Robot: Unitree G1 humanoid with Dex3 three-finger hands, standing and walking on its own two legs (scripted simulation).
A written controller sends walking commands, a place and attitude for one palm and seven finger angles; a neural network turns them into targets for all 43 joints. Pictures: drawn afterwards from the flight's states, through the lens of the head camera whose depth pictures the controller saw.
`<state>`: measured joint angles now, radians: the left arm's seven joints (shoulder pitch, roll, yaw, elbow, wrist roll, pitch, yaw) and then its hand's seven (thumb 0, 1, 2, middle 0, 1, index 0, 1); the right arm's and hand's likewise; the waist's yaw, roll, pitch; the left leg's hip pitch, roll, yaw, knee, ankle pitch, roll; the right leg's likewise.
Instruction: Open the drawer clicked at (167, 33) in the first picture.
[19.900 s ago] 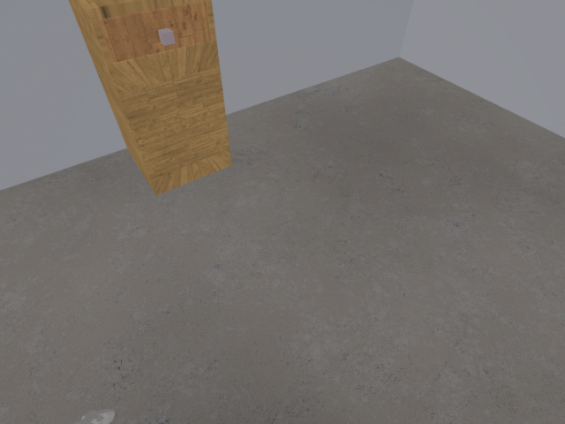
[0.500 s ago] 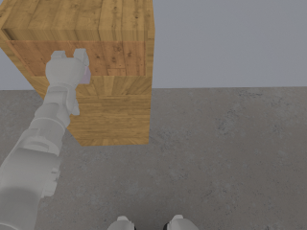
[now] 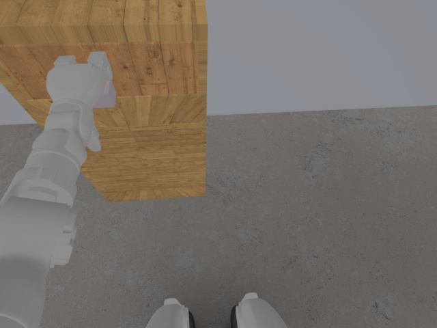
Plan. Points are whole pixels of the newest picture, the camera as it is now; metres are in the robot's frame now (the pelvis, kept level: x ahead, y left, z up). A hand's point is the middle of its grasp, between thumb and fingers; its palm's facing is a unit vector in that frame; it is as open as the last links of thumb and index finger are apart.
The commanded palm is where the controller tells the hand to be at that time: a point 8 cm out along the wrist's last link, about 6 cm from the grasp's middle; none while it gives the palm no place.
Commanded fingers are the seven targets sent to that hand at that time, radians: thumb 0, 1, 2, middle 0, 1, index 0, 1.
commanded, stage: lift the fingers back up to retry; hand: left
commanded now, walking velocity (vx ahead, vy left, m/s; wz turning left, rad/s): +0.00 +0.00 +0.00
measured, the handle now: (103, 86) +0.59 +0.20 +0.03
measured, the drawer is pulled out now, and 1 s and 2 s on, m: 0.00 0.00 0.00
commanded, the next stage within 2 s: re-aim the fingers above the handle in 0.84 s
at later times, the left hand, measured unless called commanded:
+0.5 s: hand (87, 96) +0.53 +0.21 +0.07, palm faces -0.07 -0.03 -1.00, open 13.8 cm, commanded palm +0.52 +0.21 +0.13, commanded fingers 0.00 -0.50 0.30 -0.30 -1.20 -0.30 -1.20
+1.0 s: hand (88, 95) +0.51 +0.20 +0.09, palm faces -0.06 -0.06 -1.00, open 13.8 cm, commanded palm +0.50 +0.20 +0.15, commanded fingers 0.00 -0.50 0.30 -0.30 -1.20 -0.30 -1.20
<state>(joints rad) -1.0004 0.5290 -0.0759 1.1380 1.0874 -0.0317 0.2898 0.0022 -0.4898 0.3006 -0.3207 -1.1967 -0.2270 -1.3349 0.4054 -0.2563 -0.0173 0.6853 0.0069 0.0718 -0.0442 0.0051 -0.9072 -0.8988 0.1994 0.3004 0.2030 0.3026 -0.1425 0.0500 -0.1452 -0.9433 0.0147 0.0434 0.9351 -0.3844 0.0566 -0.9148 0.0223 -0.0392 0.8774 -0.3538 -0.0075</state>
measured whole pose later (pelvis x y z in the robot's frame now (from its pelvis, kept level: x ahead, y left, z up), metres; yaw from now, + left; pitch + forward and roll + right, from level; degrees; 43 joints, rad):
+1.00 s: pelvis +0.06 -0.01 +0.04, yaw +1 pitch +16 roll -1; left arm -0.72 0.45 -0.08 0.85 1.04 -0.10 0.18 0.00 -0.49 0.30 -0.32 -1.20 -0.32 -1.20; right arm 0.31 -0.26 -0.06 0.67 0.00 0.13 -0.03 0.01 -0.91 -0.90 0.20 0.30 0.20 0.30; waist -0.06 0.05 -0.12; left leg -0.58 0.00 0.04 0.67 -0.36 0.04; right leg -0.56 0.02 -0.04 0.62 -0.34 -0.02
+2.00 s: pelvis +0.04 +0.00 +0.03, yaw -1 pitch +18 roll -1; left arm -0.92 0.45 -0.03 1.07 1.12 -0.01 0.34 0.00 -0.49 0.30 -0.32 -1.20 -0.32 -1.20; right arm 0.32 -0.26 -0.03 0.70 0.00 0.08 -0.03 0.01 -0.91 -0.90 0.20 0.30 0.20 0.30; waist -0.12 0.06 -0.12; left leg -0.67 0.00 0.07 0.71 -0.34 0.05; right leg -0.67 0.02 0.00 0.68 -0.32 -0.01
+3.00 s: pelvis +0.05 -0.02 +0.04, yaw +0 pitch +17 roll -1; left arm -0.86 0.52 -0.05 1.09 1.05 0.13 0.23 0.00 -0.49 0.30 -0.32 -1.20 -0.31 -1.20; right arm 0.33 -0.26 -0.04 0.70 0.02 0.12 -0.04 0.01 -0.91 -0.90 0.20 0.30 0.20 0.30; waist -0.09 0.07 -0.12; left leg -0.64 0.01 0.05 0.67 -0.34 0.03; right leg -0.63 0.03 -0.01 0.65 -0.32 -0.02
